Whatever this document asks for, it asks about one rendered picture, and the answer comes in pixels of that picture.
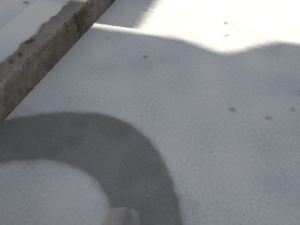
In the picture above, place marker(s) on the robot left thigh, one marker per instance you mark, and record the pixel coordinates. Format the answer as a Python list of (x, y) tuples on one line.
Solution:
[(121, 216)]

